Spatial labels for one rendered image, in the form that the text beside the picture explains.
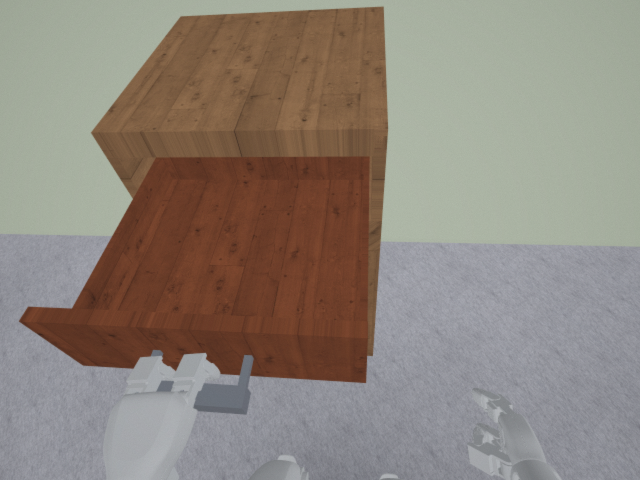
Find left robot hand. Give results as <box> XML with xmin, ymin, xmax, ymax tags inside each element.
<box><xmin>103</xmin><ymin>353</ymin><xmax>220</xmax><ymax>480</ymax></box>

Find cabinet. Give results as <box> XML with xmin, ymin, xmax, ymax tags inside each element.
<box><xmin>91</xmin><ymin>7</ymin><xmax>388</xmax><ymax>356</ymax></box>

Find handle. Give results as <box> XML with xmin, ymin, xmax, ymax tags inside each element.
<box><xmin>137</xmin><ymin>350</ymin><xmax>254</xmax><ymax>415</ymax></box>

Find robot right forearm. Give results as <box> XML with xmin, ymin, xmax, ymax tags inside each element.
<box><xmin>510</xmin><ymin>460</ymin><xmax>562</xmax><ymax>480</ymax></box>

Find right robot hand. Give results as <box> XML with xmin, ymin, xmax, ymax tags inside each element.
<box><xmin>467</xmin><ymin>388</ymin><xmax>547</xmax><ymax>480</ymax></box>

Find left robot thigh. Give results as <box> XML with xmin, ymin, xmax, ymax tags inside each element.
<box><xmin>248</xmin><ymin>460</ymin><xmax>309</xmax><ymax>480</ymax></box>

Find robot left shin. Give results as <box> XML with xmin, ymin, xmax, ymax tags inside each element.
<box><xmin>278</xmin><ymin>455</ymin><xmax>297</xmax><ymax>464</ymax></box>

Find drawer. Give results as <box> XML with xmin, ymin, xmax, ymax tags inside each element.
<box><xmin>19</xmin><ymin>156</ymin><xmax>370</xmax><ymax>383</ymax></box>

